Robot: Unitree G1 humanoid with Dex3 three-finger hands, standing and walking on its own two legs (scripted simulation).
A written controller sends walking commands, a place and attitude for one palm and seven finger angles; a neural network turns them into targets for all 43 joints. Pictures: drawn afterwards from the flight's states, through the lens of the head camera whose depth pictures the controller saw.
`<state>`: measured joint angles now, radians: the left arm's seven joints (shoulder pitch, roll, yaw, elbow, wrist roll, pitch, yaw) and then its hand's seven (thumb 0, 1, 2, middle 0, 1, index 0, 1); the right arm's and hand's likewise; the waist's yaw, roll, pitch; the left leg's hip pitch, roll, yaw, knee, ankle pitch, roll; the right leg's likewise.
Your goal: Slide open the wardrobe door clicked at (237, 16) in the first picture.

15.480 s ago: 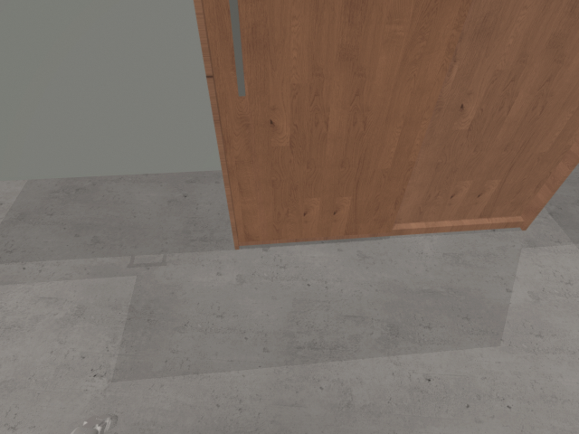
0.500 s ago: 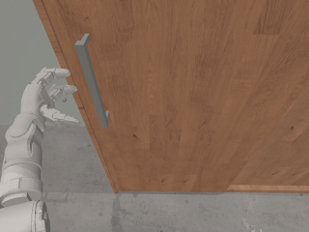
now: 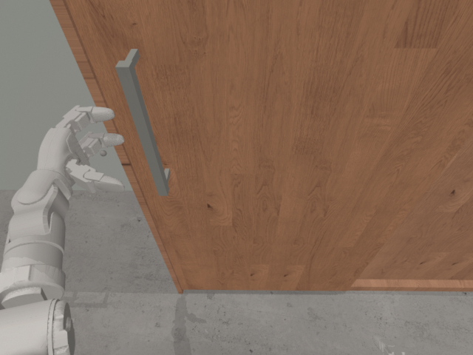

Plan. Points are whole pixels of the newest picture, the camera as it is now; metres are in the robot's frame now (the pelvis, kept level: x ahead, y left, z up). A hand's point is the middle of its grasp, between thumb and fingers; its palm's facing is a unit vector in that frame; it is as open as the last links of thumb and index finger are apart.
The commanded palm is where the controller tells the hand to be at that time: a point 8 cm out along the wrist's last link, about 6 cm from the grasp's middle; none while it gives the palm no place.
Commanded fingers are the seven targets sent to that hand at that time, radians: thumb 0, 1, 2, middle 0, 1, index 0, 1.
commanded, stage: move the hooked fingers beside the handle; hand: left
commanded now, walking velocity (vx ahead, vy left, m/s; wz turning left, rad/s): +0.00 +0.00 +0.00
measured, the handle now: (150, 133) +0.46 +0.16 +0.14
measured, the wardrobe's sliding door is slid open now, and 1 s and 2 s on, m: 0.00 0.00 0.00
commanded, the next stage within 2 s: feel for the door with the fingertips in 1.50 s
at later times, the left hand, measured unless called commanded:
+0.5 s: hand (97, 166) +0.37 +0.23 +0.15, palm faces +0.05 -1.00 +0.00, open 14.0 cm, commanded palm +0.35 +0.28 +0.16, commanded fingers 0.00 -0.50 0.30 -0.30 -1.20 -0.30 -1.20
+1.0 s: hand (92, 154) +0.39 +0.24 +0.16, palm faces +0.04 -1.00 +0.00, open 14.0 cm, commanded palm +0.36 +0.28 +0.16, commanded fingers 0.00 -0.50 0.30 -0.30 -1.20 -0.30 -1.20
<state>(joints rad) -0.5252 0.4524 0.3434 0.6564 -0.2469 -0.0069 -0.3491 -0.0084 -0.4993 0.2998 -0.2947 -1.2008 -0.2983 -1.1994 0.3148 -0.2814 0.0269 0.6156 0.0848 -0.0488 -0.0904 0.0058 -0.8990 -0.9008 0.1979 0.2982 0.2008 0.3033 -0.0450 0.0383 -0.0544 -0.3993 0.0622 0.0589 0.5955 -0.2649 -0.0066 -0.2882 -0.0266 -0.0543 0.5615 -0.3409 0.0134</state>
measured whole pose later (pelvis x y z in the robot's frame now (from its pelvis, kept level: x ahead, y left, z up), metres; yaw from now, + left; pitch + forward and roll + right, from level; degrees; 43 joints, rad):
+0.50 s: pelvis -0.01 -0.01 +0.00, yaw +1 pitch +2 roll -1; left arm -0.46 0.42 0.35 0.58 -0.24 0.02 -0.31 -0.01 -0.50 0.30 -0.30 -1.20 -0.30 -1.20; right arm 0.26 -0.27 0.04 0.60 0.08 -0.05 -0.10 0.01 -0.90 -0.90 0.20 0.30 0.20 0.30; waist -0.03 0.03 -0.04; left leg -0.38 0.06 0.05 0.58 -0.25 -0.01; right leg -0.27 -0.02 -0.07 0.56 -0.34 0.01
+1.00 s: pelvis +0.00 -0.01 +0.00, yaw +0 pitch +3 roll -1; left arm -0.48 0.47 0.40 0.63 -0.25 -0.05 -0.36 -0.01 -0.50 0.30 -0.30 -1.20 -0.30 -1.20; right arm 0.35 -0.28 0.03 0.63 0.09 -0.05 -0.09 0.01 -0.90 -0.90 0.20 0.30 0.20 0.30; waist -0.05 0.03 -0.06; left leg -0.38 0.07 0.06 0.59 -0.26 -0.01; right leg -0.28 -0.01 -0.05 0.56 -0.34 0.01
